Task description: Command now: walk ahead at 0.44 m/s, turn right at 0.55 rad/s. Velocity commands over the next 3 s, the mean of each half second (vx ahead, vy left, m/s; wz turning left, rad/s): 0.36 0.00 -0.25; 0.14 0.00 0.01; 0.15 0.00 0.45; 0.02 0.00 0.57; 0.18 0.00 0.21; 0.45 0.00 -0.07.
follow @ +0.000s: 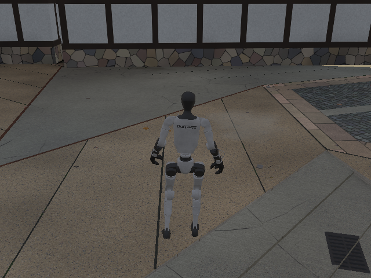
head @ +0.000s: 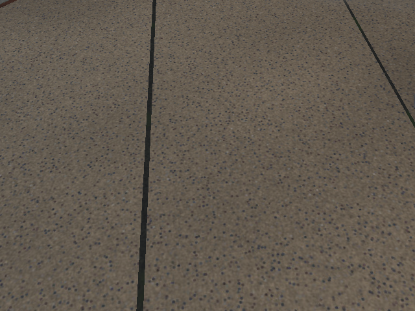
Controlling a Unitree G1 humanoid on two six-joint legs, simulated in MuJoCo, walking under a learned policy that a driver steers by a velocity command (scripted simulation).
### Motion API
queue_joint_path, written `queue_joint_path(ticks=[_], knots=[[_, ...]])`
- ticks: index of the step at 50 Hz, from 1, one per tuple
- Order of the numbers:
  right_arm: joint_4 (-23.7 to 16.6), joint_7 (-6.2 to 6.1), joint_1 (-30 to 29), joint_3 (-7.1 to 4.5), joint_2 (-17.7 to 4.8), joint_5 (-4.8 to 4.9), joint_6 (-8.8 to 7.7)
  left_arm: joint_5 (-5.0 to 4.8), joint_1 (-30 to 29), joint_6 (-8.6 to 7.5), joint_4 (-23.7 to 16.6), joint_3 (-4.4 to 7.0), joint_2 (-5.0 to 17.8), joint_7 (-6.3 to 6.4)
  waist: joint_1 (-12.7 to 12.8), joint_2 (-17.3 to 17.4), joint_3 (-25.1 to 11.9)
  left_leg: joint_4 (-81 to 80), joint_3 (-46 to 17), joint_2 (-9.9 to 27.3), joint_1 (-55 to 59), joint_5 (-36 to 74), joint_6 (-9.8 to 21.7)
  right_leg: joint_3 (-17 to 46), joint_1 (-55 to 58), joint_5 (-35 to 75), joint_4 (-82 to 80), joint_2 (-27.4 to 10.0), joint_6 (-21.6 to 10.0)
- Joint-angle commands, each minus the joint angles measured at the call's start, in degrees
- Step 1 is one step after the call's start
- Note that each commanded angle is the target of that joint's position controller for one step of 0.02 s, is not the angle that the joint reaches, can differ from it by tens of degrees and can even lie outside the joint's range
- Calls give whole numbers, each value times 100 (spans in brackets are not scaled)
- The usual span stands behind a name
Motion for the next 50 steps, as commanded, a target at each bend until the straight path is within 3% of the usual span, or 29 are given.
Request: queue_joint_path(ticks=[1, 2, 3, 4, 7, 12, 16, 18, 19, 20, 21, 22, 23, 24, 25, 27, 29, 31, 34, 36, 37, 38, 39, 40, 42, 44, 46, 48, 50], knots=[[-819, 60, -791, -47, -613, -3, -408, 75, 940, -221, -185, 196, 786, 32, 519, -645, -107, 1201, -476, 128, -3372, 738, 234, 3360, 2630, -837, -2347, -1825, -1296], [-741, 56, -744, -55, -589, -145, -406, 100, 647, -202, -200, 145, 688, 59, 362, -578, 7, 731, -473, 231, -3014, 1107, 187, 2824, 2198, -148, -2367, -1566, -1148], [-666, 86, -686, -64, -572, -169, -366, 149, 485, -195, -210, 97, 623, 96, 246, -679, 43, 518, -427, 274, -2692, 1389, 140, 2448, 1904, 398, -2472, -1377, -1043], [-596, 111, -653, -51, -518, -170, -320, 181, 448, -204, -172, 86, 637, 127, 207, -712, 27, 361, -315, 215, -2562, 1612, 60, 2188, 1793, 1052, -2517, -1296, -1023], [-589, 115, -1005, 37, -305, -178, -223, 134, 662, -237, 81, 90, 726, 217, 278, -525, 119, -527, -152, 81, -2507, 2358, -125, 1507, 1703, 2369, -2593, -1095, -893], [-822, 260, -2095, 186, -5, -74, -286, 77, 1109, -240, 497, 78, 767, 304, 645, -617, 452, -2479, 93, -264, -1798, 3640, -35, 1036, 1499, 2485, -2757, -892, -542], [-859, 402, -2239, 142, -114, -122, -380, 95, 1313, -119, 780, 105, 822, 369, 594, -703, 356, -3252, 48, -502, -1333, 3700, 247, 1074, 2088, 3338, -2158, -1040, -363], [-684, 363, -1682, 50, -331, -185, -381, 129, 1149, -77, 769, 140, 909, 398, 300, -883, -5, -3230, 86, -700, -812, 3220, 423, 1179, 2480, 4616, -1492, -1068, -271], [-523, 311, -1151, -11, -455, -214, -386, 131, 1015, -42, 729, 144, 934, 400, 22, -901, -360, -3351, 211, -817, -232, 3220, 530, 1128, 2622, 5368, -823, -935, -170], [-409, 250, -578, -45, -596, -250, -396, 154, 905, -24, 673, 105, 866, 382, -320, -776, -833, -3505, 78, -528, 862, 4270, 731, 993, 2271, 5206, 177, -685, 31], [-360, 196, -7, -83, -996, -415, -383, 311, 1318, -45, 546, -21, 448, 343, -230, 209, -1845, -2584, -1082, 766, 3151, 6746, 1357, 1051, 662, 2794, 2002, -251, 290], [-223, 218, 179, -12, -769, -386, -306, 181, 2372, -52, 857, -152, 57, 285, 35, 1368, -2873, -2722, -3195, 2218, 4585, 7494, 2511, 1248, -806, -2328, 4039, 622, 705], [-303, 207, 170, 10, -461, -178, -207, 57, 2099, -22, 992, 33, 883, 264, -239, 500, -2994, -3079, -3097, 1844, 4138, 6184, 2265, 1691, -796, -2117, 4348, 364, 692], [-361, 170, -424, 76, -313, -90, -144, -29, 1322, 29, 726, 91, 1010, 277, -174, 303, -1951, -3372, -2365, 1573, 3213, 5277, 1985, 1399, -1104, -1797, 4174, 60, 721], [-356, 137, -842, 171, -91, -84, -100, 32, 905, 95, 621, 61, 904, 325, -27, -56, -1177, -3683, -1902, 1261, 2184, 4734, 1782, 1122, -1118, -1510, 3762, -163, 768], [-289, 106, -1242, 208, -55, -215, -51, 114, 914, 277, 578, 35, 615, 395, 351, 149, -551, -4222, -1369, 866, 602, 3863, 1582, 898, -336, -1074, 2833, -450, 824], [-200, 120, -1506, 194, -83, -277, -43, 161, 1207, 350, 674, -70, 226, 458, 544, 451, -438, -4367, -829, 607, -172, 4086, 1534, 607, 394, -1113, 1723, -428, 899], [-80, 101, -1408, 150, -205, -265, -26, 208, 1122, 329, 676, -118, 165, 479, 440, 490, -725, -4299, -722, 632, -45, 4144, 1547, 545, 750, -534, 948, -474, 868], [25, 70, -1472, 152, -282, -190, 102, 206, 952, 370, 726, -56, 293, 444, 437, 341, -738, -4353, -719, 560, -342, 1683, 1300, 400, 1411, 744, 33, -390, 710], [112, 83, -1455, 265, -36, -201, 157, 329, 658, 387, 612, -35, 312, 441, 440, 322, -355, -4355, -732, 295, -807, -203, 838, 442, 1676, 736, -435, -392, 533], [204, 94, -1300, 328, 103, -240, 169, 365, 486, 375, 476, -33, 404, 464, 398, 128, -102, -4205, -670, 117, -906, -695, 537, 778, 1581, 742, -919, -653, 400], [236, 96, -986, 303, 30, -261, 179, 319, 204, 367, 366, 46, 831, 506, 58, -460, 168, -3926, -378, -259, -752, -541, 279, 1134, 1002, 106, -1195, -918, 212], [288, 58, -946, 294, 37, -243, 205, 295, 107, 334, 463, 56, 755, 489, 0, -944, 209, -3623, -80, -419, -20, 117, 147, 1100, 166, -1132, -1444, -778, 145], [320, 9, -975, 262, -73, -218, 227, 302, 138, 282, 471, 24, 574, 469, 82, -1006, 234, -3281, 53, -523, 215, 142, 114, 1071, -66, -1804, -1633, -650, 164], [404, -53, -873, 226, -69, -149, 225, 238, 283, 192, 492, 53, 648, 435, 149, -1272, 253, -2567, 356, -758, -21, -157, 174, 1437, 28, -2431, -1948, -840, 2], [384, 5, -928, 214, 15, -90, 121, 139, 534, 95, 571, 117, 800, 435, 261, -1465, 302, -1869, 369, -751, -516, 197, 310, 2167, 486, -2612, -2214, -1406, -365], [367, 97, -989, 190, 16, 25, -4, 102, 552, 21, 587, 131, 777, 463, 277, -1416, 393, -1771, 167, -483, -831, 145, 556, 2368, 777, -2227, -2210, -1714, -543], [481, 177, -807, 193, 80, 80, -75, 62, 242, 1, 520, 135, 756, 452, 84, -1211, 374, -2623, 277, -503, -149, 316, 765, 1866, 598, -1751, -2077, -1558, -387], [854, 199, -93, 93, -92, 30, -45, 89, -41, -23, 418, 117, 605, 437, -183, -773, 154, -3080, 100, -542, 1020, 810, 810, 1073, 92, -1068, -1271, -1094, -100]])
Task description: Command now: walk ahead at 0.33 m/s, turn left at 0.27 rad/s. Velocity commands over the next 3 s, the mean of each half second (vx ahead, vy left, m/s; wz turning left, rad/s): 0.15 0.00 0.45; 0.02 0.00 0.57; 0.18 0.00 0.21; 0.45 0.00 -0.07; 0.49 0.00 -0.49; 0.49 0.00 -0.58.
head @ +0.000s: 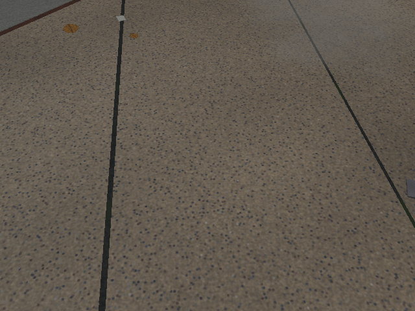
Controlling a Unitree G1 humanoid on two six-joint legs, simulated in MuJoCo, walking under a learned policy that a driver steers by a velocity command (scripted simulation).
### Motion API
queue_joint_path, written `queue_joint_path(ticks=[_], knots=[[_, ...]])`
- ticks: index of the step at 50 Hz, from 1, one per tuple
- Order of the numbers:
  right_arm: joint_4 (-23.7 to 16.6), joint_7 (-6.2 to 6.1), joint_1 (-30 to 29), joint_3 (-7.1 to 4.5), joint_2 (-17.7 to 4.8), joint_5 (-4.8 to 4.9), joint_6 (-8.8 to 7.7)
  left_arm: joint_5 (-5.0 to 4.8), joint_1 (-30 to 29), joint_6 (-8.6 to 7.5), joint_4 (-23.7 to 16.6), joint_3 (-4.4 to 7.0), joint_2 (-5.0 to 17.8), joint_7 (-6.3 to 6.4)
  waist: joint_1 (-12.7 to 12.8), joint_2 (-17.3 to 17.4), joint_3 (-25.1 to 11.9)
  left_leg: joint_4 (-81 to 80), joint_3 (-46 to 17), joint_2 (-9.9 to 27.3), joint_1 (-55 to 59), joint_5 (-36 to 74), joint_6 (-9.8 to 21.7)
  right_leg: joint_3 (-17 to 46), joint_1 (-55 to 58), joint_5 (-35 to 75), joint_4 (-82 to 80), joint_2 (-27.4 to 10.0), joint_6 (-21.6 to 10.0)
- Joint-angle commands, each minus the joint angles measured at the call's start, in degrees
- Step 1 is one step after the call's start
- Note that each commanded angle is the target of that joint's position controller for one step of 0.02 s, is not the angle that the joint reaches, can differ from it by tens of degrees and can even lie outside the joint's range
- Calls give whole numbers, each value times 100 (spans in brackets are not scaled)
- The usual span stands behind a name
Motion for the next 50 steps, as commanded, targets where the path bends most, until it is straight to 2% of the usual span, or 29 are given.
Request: queue_joint_path(ticks=[1, 2, 3, 5, 7, 9, 11, 13, 16, 17, 18, 19, 20, 21, 22, 23, 25, 28, 32, 35, 37, 38, 39, 40, 41, 42, 43, 44, 50], knots=[[63, 20, 730, -257, -849, -3, -80, 11, -760, -176, -687, 148, 483, -1, -311, 551, 237, -1236, -1704, 811, 1016, -799, 565, -56, -1421, -460, 448, -80, -294], [-38, 38, 939, -370, -1322, 7, -87, 12, -1042, -299, -976, 133, 476, 26, -437, 1678, 404, -2041, -3854, 1705, 1697, -591, 1302, -296, -2640, -569, 1707, 514, -2], [-97, 15, 1006, -318, -1195, -104, -130, -48, -1150, -410, -1020, 173, 672, 30, -504, 1504, 451, -2078, -4389, 2154, 2170, 712, 1613, 198, -3495, -1409, 2783, 408, 30], [-264, -76, 847, -314, -1056, -112, -186, 4, -981, -539, -916, 188, 712, -46, -297, 703, 54, -1431, -3331, 1864, 2646, 3189, 1361, 391, -3781, -1057, 3390, 153, -11], [-393, -199, 644, -265, -876, -9, -35, 55, -1197, -514, -944, 204, 679, -107, -212, 346, -31, -1335, -2521, 1573, 2372, 4235, 980, 304, -3476, -561, 2688, -8, 43], [-463, -329, 611, -275, -891, 5, 151, -7, -1385, -446, -1012, 112, 369, -159, -176, 510, -61, -1377, -2049, 1227, 1866, 4517, 748, 81, -2786, -13, 1679, 199, 157], [-591, -443, 481, -354, -1110, 3, 295, -27, -1452, -400, -1017, 70, 271, -186, -134, 687, -202, -1320, -1676, 934, 1227, 4592, 541, -52, -1866, 863, 827, 485, 194], [-695, -490, 412, -416, -1222, 41, 394, -23, -1458, -348, -999, 120, 425, -200, -114, 816, -299, -1228, -1677, 822, 751, 4207, 365, -56, -1081, 1404, 230, 689, 228], [-866, -498, 157, -426, -1112, 82, 399, -4, -1141, -314, -939, 249, 692, -186, 160, 864, -305, -831, -2097, 769, 486, 3169, 65, 217, -247, 2056, -598, 593, 97], [-934, -481, 104, -402, -982, 64, 366, 67, -948, -337, -896, 302, 804, -154, 275, 758, -379, -434, -2084, 552, 353, 2979, -92, 204, 208, 2478, -935, 454, -52], [-1036, -450, 158, -317, -671, -23, 329, 179, -633, -354, -906, 356, 1024, -94, 367, 352, -782, 444, -1936, 215, -51, 2095, -297, 680, 1090, 3237, -936, -238, -363], [-1107, -414, 727, -172, -153, -211, 299, 289, -468, -296, -1008, 376, 1338, -31, 96, -1170, -1364, 1952, -1447, -527, -1117, -1689, -592, 2163, 2311, 5504, -618, -1714, -1058], [-1043, -366, 1457, -237, -513, -90, 320, 272, -487, -194, -988, 379, 1264, -74, -176, -1717, -1798, 3154, -1314, -393, -1566, -2362, -755, 3547, 2265, 4441, -1039, -2521, -1819], [-887, -384, 1273, -384, -969, 3, 404, 196, -861, -169, -1095, 295, 908, -78, -157, -1022, -1156, 3712, -1215, -77, -1855, -1876, -905, 3137, 1706, 3269, -1236, -2168, -1749], [-918, -410, 845, -456, -1143, 31, 491, 160, -1094, -144, -1123, 229, 658, -70, -81, -631, -756, 3840, -1042, 79, -1970, -1424, -990, 2322, 1247, 2596, -1282, -1754, -1504], [-934, -445, 661, -482, -1118, 31, 594, 156, -1314, -112, -1118, 191, 584, -73, -107, -490, -521, 3840, -985, 201, -1882, -1139, -1069, 1793, 772, 2276, -1372, -1463, -1382], [-1071, -438, 559, -442, -883, -12, 692, 220, -1476, -77, -1029, 232, 726, -54, -174, -719, -266, 3599, -737, 284, -1420, -679, -1138, 1063, -73, 2025, -1631, -1151, -1360], [-1296, -393, 319, -360, -620, -36, 681, 218, -1385, -70, -930, 273, 758, 9, -62, -808, -367, 2840, -546, 367, -1279, -496, -1113, 698, 14, 2065, -1745, -1244, -1546], [-1540, -244, 9, -285, -589, -72, 660, 135, -1443, -8, -862, 368, 998, 20, 32, -764, -547, 1747, -370, 509, -725, -229, -916, 414, 41, 2018, -1723, -1457, -1590], [-1615, -147, 38, -333, -727, -59, 684, 47, -1411, 32, -784, 410, 1123, -23, -3, -791, -518, 1046, -176, 435, -351, -70, -705, 281, 66, 1777, -1570, -1562, -1454], [-1524, -111, 350, -380, -731, -75, 687, -58, -1451, 73, -711, 412, 1107, -26, -215, -683, -518, 39, 39, 235, 292, 498, -448, -4, -144, 1466, -1110, -1444, -1114], [-1447, -139, 576, -445, -856, -103, 682, -69, -1199, 100, -583, 382, 934, -31, -240, -406, -468, -456, -131, 161, 778, 811, -257, -297, -527, 974, -578, -1228, -738], [-1506, -232, 690, -582, -1369, -108, 664, 60, -979, 129, -562, 307, 607, -71, -104, 993, -250, -1283, -1747, 1196, 1311, 1886, 209, -981, -1609, -231, 947, -591, -105], [-1748, -260, 472, -660, -1916, -236, 594, 173, -1412, 105, -954, 288, 605, -25, -161, 1987, -34, -1627, -3625, 2374, 1067, 2442, 1336, -615, -2896, -1794, 2209, 274, 233], [-1802, -235, 423, -579, -1594, -376, 457, 147, -1817, 90, -995, 361, 831, 16, -405, 1284, -226, -1757, -3447, 2221, 853, 1976, 1462, 160, -2869, -1688, 3070, 186, 154], [-1799, -237, 160, -513, -1425, -345, 358, 61, -1683, 107, -943, 400, 878, 27, -171, 1097, -160, -1712, -2952, 1921, 738, 1684, 1139, 325, -2860, -1119, 3244, 105, 53], [-1848, -260, -162, -484, -1263, -209, 327, 82, -1451, 132, -774, 438, 896, 66, 5, 762, -149, -1622, -2595, 1611, 732, 1441, 802, 370, -2826, -628, 3197, 37, 55], [-1884, -288, -342, -423, -1111, -110, 328, 137, -1349, 149, -704, 458, 930, 95, 61, 787, -177, -1559, -2418, 1484, 723, 1666, 665, 369, -2778, -306, 3187, 38, 107], [-1908, -410, -108, -359, -1001, -131, 387, 50, -1361, 89, -676, 355, 659, 20, -6, 744, -495, -1277, -2152, 1184, 1146, 2625, 675, 325, -2360, 279, 2392, 216, 352]])
Over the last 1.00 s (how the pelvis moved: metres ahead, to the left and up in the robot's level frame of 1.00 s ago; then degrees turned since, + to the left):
0.39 -0.03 0.00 -4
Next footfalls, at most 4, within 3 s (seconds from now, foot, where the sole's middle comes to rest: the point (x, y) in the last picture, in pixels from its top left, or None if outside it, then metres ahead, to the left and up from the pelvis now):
0.36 right None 0.28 -0.10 -0.77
0.76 left None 0.14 0.12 -0.77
1.26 right None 0.26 -0.07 -0.77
1.64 left None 0.28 0.29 -0.77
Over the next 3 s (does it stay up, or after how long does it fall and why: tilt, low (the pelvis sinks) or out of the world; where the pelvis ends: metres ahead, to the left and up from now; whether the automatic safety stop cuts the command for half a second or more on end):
stays up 0.89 0.49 0.01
